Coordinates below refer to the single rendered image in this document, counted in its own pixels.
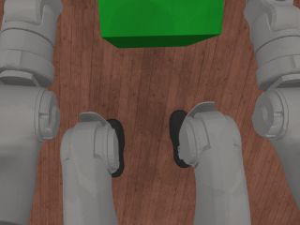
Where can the left robot upper arm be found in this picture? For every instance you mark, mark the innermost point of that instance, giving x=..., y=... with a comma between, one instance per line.
x=29, y=116

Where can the robot right shin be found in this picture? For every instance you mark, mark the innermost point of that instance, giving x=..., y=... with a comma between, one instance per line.
x=209, y=106

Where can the right robot upper arm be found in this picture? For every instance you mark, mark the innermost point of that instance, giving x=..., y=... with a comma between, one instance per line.
x=276, y=117

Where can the right robot forearm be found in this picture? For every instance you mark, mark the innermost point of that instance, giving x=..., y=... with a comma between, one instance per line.
x=274, y=31

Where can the carton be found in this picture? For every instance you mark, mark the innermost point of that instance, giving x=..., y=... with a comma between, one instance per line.
x=159, y=23

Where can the left robot foot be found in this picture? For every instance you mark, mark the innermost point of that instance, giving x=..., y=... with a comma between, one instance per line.
x=117, y=126

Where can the left robot forearm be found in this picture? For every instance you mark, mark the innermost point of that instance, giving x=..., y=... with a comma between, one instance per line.
x=27, y=41

